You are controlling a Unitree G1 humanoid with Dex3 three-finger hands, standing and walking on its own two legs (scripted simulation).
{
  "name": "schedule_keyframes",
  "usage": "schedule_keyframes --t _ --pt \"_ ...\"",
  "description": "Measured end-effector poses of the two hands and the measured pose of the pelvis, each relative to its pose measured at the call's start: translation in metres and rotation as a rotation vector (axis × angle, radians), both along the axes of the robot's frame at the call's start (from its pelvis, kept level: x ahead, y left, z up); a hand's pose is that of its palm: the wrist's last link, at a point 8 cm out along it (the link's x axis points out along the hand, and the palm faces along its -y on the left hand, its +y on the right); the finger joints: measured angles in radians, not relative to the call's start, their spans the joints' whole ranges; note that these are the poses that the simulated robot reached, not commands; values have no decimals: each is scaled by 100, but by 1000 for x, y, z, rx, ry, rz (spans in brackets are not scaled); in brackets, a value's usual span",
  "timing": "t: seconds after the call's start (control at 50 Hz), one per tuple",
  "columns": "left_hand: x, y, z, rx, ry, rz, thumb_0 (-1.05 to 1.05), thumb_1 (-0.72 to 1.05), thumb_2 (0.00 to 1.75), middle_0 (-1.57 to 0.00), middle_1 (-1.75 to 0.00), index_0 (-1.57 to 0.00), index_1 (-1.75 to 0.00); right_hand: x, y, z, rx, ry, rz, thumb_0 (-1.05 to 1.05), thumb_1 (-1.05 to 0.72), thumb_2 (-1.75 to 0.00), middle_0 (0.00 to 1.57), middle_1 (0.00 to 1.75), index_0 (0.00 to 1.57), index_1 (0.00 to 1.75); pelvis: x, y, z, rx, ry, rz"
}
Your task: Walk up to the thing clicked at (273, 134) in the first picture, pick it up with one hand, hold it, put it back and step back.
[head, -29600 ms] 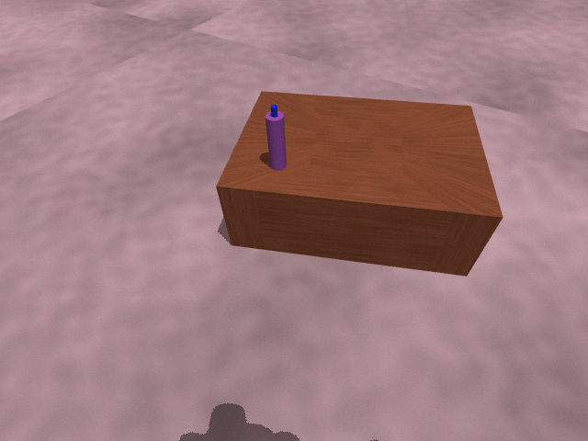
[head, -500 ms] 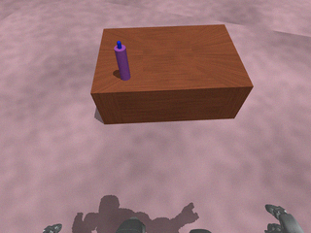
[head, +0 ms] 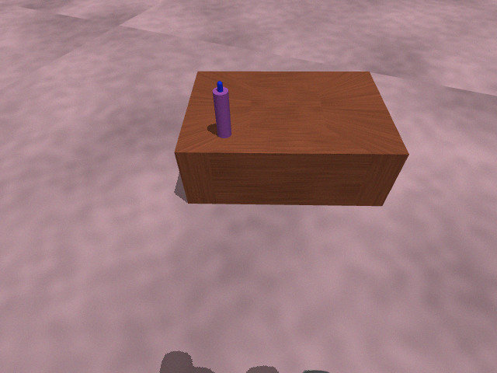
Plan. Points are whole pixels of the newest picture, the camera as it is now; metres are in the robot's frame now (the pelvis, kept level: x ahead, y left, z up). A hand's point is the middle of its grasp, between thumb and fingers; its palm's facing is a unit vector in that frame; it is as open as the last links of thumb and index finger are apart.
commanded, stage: step back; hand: left
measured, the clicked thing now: (222, 109) +1.15 +0.16 -0.27
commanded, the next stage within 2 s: stand in 0.74 s
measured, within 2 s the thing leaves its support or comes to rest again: neither
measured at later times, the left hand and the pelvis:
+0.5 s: hand out of the picture +0.10 +0.27 -0.15, palm faces +0.00 -0.93 -0.36, open 7.4 cm; pelvis +0.03 +0.01 +0.00, yaw -2 degrees
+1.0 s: hand out of the picture +0.15 +0.26 -0.13, palm faces -0.06 -0.94 -0.34, open 7.4 cm; pelvis +0.03 +0.01 +0.02, yaw -2 degrees
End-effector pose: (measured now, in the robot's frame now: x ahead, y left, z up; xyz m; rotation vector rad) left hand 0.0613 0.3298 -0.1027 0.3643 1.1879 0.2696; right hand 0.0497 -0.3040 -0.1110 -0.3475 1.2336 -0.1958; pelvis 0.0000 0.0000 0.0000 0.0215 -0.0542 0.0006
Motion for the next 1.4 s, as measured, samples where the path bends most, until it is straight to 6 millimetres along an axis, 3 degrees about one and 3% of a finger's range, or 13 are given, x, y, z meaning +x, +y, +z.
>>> schedule_keyframes --t 0.2,0.3,0.4,0.54,0.74,0.94,1.2,1.4 --pt "-21 -30 -4 -39 25 0 0 90 89 -20 -30 -20 -30 18 -12 -2 10 -50 -5 1 -90 -90 20 30 21 30 0 -10 1 -31 -3 -22" --pt "-16 -28 -5 -54 11 9 0 90 89 -20 -30 -21 -30 33 -9 2 -3 -59 22 1 -91 -90 20 30 21 30 5 -2 2 -26 4 -8" --pt "3 -17 -12 -64 20 1 0 90 89 -20 -30 -20 -30 41 4 4 -11 -74 9 1 -91 -90 20 29 20 30 15 8 1 -10 4 -19" --pt "37 -15 -7 -60 -5 -30 0 90 89 -20 -30 -20 -30 61 17 8 22 -85 -10 1 -91 -90 20 30 21 30 30 7 6 -28 8 -37" --pt "79 -16 3 -47 -53 -74 0 90 89 -20 -30 -20 -30 83 20 11 29 -117 -31 1 -91 -90 20 30 21 30 36 11 10 -24 12 -47" --pt "84 -27 6 -79 -32 -87 0 90 89 -20 -30 -20 -30 70 18 17 30 -89 -57 1 -91 -90 20 30 21 30 33 13 19 -20 5 -44" --pt "53 -29 3 -80 40 -70 0 90 89 -20 -30 -20 -30 35 13 13 35 -8 -80 1 -91 -90 20 30 21 30 26 9 22 -19 10 -40" --pt "35 -27 4 -70 68 -51 0 90 89 -20 -30 -20 -30 27 11 10 39 12 -72 1 -91 -90 20 29 20 30 23 6 22 -20 15 -34"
